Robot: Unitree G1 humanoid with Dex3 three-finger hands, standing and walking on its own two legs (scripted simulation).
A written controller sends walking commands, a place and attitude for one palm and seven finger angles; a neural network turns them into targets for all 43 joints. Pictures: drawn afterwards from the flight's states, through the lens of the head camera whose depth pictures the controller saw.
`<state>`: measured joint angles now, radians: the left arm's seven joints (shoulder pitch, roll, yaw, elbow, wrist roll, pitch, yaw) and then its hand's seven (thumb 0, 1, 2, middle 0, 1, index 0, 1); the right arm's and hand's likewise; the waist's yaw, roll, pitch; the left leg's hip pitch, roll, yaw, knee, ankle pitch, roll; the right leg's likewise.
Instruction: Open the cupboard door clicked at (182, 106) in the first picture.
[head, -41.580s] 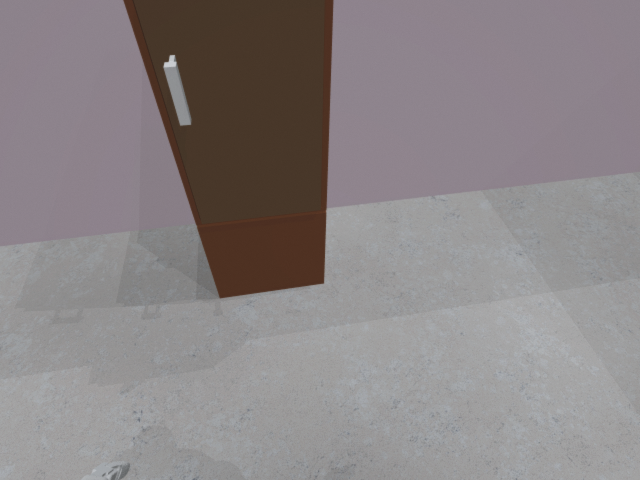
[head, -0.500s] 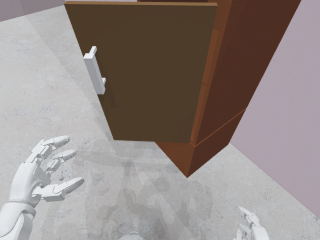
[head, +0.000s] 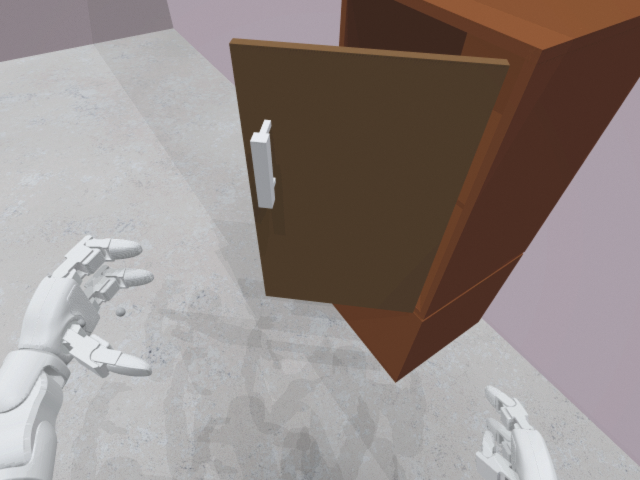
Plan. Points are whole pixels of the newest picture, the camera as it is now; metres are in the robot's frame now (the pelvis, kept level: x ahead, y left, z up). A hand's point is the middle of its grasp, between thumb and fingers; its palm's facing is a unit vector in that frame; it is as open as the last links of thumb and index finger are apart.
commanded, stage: raise the hand with hooked fingers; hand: left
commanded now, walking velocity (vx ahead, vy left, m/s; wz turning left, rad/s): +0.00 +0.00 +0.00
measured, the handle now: (266, 164) +0.54 +0.13 +0.10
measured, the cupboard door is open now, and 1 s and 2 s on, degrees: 49 49 49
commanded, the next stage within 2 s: move the hooked fingers beside the handle in 0.76 s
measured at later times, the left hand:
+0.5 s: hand (86, 289) +0.29 +0.29 +0.11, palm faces -0.02 -1.00 -0.04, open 14.0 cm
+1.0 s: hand (115, 285) +0.29 +0.25 +0.12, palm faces +0.03 -1.00 -0.04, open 14.0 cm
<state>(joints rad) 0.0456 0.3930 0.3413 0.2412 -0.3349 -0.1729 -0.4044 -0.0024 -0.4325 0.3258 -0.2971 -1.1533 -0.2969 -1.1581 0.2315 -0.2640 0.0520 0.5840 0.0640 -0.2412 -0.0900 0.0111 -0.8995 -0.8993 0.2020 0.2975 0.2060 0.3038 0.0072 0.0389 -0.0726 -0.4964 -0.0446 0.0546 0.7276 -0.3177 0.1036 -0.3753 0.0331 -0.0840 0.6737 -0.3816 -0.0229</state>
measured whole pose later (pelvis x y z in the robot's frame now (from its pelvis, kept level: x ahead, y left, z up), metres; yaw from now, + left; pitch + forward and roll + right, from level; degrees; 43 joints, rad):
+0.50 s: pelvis -0.01 +0.01 +0.01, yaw +0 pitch +3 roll -3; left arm -0.10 0.46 0.41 0.37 -0.33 -0.09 -0.51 -0.01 -0.50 0.30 -0.30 -1.20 -0.30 -1.20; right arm 0.28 -0.29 0.06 0.61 0.05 -0.22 -0.08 0.01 -0.90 -0.90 0.20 0.30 0.21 0.30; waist 0.00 0.03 -0.03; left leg -0.41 -0.07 0.06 0.61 -0.25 0.11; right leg -0.29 0.01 -0.08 0.57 -0.32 -0.01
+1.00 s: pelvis -0.01 -0.03 +0.01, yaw +1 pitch +3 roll -2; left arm -0.16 0.46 0.42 0.47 -0.32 -0.13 -0.51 -0.01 -0.50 0.30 -0.30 -1.20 -0.30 -1.20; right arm 0.25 -0.28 0.07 0.63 0.06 -0.23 -0.11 0.01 -0.90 -0.90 0.20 0.30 0.21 0.30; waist 0.01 0.04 -0.03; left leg -0.42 -0.04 0.03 0.63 -0.26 0.07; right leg -0.30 0.05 -0.10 0.58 -0.33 -0.06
